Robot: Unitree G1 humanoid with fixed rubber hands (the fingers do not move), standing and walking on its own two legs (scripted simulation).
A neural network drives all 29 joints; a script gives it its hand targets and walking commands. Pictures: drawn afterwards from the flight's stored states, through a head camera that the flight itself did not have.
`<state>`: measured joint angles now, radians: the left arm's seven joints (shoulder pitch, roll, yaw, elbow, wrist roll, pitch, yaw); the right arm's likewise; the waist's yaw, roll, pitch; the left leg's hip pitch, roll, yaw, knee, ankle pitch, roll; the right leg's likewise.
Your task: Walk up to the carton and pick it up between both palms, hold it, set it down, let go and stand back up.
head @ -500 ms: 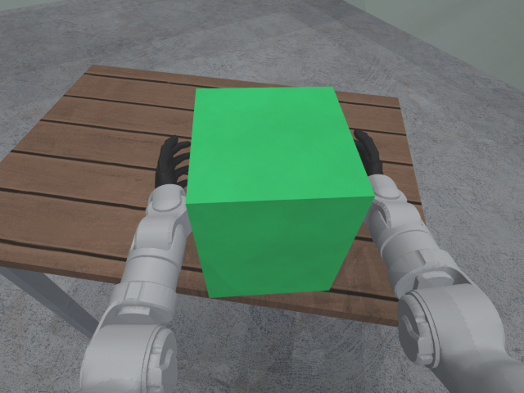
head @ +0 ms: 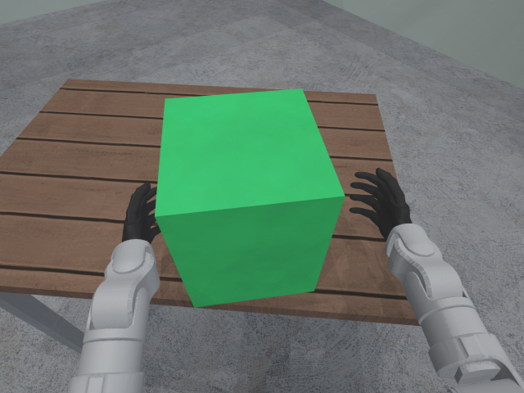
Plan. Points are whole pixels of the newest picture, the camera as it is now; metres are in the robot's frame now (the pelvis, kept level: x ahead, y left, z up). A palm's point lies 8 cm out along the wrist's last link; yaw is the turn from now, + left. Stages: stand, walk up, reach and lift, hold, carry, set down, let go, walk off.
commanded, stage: set down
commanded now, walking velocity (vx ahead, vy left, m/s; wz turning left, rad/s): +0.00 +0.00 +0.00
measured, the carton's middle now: (245, 202) +0.38 +0.08 +0.08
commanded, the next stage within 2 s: none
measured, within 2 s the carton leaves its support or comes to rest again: neither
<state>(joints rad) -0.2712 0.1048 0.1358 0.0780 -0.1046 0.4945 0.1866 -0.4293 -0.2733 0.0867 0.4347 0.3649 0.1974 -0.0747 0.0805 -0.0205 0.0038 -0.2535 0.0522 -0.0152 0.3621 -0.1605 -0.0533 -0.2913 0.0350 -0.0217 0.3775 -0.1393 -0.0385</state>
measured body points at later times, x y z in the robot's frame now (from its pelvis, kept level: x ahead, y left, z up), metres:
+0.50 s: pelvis -0.01 +0.00 +0.00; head +0.01 +0.02 +0.45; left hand +0.26 +0.23 +0.07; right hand +0.32 -0.16 +0.07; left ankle +0.01 +0.16 -0.74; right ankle +0.03 -0.09 -0.74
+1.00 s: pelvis -0.01 +0.01 +0.00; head +0.00 +0.02 +0.45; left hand +0.20 +0.22 +0.06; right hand +0.23 -0.18 +0.06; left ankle +0.01 +0.16 -0.74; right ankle +0.03 -0.09 -0.74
